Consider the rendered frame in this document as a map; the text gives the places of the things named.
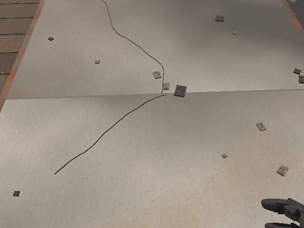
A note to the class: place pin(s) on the right robot hand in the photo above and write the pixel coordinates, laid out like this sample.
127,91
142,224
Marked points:
291,208

